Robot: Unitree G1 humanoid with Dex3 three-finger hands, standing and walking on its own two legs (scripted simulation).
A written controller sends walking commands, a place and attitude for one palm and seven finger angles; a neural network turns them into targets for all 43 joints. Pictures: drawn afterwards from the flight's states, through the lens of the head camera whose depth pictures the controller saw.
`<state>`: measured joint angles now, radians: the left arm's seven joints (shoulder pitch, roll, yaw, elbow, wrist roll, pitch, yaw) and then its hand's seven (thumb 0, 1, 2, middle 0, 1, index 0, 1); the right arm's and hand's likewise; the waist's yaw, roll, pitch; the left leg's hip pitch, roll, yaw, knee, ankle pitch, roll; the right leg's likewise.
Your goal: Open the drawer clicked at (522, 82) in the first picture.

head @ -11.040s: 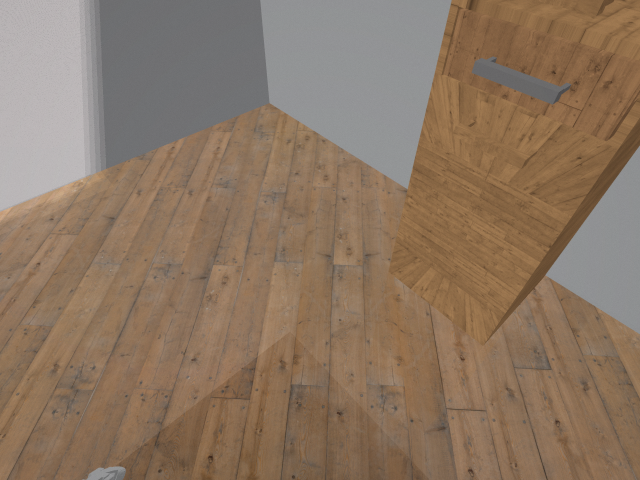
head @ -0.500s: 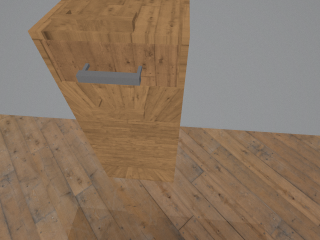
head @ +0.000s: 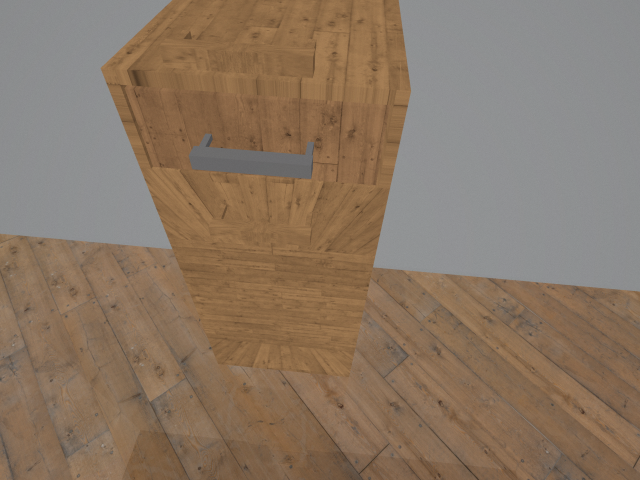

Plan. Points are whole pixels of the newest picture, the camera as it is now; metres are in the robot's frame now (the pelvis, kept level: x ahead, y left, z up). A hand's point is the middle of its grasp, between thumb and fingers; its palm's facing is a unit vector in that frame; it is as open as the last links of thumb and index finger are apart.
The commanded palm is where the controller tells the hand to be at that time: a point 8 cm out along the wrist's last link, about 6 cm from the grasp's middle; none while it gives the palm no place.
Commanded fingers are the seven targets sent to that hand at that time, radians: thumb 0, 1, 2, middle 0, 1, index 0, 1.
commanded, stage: come to a stop and stand still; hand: left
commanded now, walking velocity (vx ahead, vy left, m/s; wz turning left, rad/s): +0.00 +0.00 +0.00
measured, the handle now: (255, 153) +0.54 +0.15 +0.12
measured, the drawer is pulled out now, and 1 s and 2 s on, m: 0.00 0.00 0.00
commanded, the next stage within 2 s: look again from close up in 0.24 s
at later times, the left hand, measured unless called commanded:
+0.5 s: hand out of the picture -0.01 +0.17 -0.18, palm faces +0.00 -0.99 -0.17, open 7.4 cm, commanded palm none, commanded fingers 0.00 0.90 0.90 -0.20 -0.30 -0.20 -0.30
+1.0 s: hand out of the picture -0.03 +0.19 -0.18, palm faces +0.01 -0.99 -0.17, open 7.4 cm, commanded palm none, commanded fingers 0.00 0.90 0.90 -0.20 -0.30 -0.20 -0.30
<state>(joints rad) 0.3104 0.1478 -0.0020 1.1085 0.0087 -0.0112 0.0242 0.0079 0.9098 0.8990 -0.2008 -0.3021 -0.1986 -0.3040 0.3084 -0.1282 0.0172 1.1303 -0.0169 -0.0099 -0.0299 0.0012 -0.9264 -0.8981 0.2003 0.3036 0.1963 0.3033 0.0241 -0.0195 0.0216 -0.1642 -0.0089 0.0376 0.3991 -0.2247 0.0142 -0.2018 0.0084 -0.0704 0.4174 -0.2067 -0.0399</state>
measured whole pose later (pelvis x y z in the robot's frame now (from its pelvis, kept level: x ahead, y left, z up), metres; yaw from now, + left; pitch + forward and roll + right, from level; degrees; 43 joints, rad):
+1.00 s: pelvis -0.01 +0.03 +0.00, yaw -1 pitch -3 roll +0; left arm 0.34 0.15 -0.02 1.10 0.01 -0.01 0.03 0.01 0.91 0.90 -0.20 -0.30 -0.20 -0.30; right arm 0.32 -0.14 0.02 1.12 -0.02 -0.01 -0.02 0.00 -0.91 -0.90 0.20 0.30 0.20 0.30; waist 0.00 -0.02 0.01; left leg -0.16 -0.04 0.07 0.43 -0.23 0.06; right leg -0.21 -0.03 -0.04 0.45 -0.20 0.00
